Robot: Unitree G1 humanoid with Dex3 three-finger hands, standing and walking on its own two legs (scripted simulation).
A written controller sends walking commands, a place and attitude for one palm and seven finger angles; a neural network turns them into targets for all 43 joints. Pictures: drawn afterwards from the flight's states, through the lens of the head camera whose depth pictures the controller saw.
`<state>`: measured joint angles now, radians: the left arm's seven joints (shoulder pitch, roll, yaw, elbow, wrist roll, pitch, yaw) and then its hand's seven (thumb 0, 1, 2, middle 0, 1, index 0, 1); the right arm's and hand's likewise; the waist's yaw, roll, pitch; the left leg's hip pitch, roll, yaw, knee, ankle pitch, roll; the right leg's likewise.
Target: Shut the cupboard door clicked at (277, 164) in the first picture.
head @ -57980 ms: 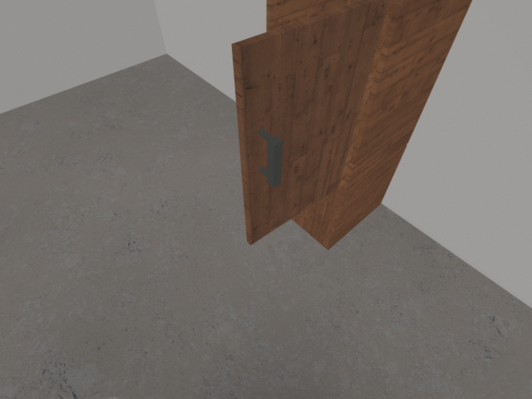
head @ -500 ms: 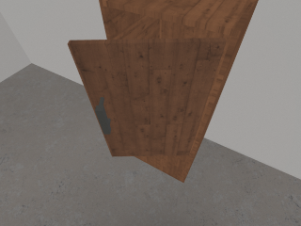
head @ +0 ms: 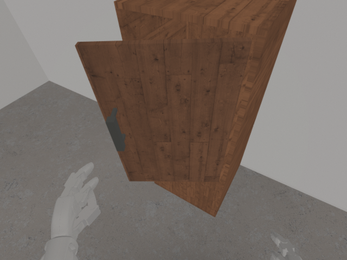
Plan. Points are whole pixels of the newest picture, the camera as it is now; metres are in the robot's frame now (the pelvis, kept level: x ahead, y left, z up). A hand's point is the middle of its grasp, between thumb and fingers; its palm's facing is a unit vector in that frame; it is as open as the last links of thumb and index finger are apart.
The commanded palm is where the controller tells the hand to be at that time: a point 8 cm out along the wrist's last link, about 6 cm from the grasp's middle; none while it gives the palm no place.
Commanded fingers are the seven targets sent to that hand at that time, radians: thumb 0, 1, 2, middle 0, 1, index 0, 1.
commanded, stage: raise the hand and make a fist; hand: left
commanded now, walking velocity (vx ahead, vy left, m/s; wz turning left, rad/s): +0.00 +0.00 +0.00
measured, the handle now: (117, 129) +0.46 +0.18 +0.04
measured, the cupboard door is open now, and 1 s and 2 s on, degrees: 30 30 30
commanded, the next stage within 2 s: bring the fist close to the handle in 1.68 s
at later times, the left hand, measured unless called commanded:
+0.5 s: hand (96, 243) +0.17 +0.18 -0.01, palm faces -0.14 -0.99 +0.00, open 4.6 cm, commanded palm +0.14 +0.25 +0.00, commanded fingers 0.00 0.90 0.90 -0.88 -1.04 -0.88 -1.04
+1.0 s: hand (63, 225) +0.19 +0.23 +0.04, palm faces +0.06 -1.00 -0.05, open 3.1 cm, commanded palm +0.17 +0.28 +0.03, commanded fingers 0.00 0.90 0.90 -1.30 -1.50 -1.30 -1.50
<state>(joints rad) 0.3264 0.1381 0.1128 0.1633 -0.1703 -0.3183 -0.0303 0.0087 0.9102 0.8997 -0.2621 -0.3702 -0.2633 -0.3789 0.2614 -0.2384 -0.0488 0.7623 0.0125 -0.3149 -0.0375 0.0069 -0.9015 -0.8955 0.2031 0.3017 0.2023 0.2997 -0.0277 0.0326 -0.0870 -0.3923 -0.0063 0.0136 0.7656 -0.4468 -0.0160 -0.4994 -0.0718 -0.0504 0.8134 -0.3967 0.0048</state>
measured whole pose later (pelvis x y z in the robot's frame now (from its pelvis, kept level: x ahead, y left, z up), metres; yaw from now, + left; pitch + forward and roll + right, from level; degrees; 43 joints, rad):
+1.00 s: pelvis -0.03 +0.05 -0.04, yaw -1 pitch +12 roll -3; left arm 0.42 0.23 0.16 -0.19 -0.25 -0.32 -0.17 0.02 0.90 0.90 -1.16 -1.34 -1.16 -1.35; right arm 0.25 -0.23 0.03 0.44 0.00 -0.22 -0.05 0.01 -0.90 -0.90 0.20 0.30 0.20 0.30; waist 0.02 0.02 -0.12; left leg -0.74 -0.03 -0.05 1.11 -0.57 0.03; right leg -0.79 -0.05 -0.04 1.01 -0.42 0.04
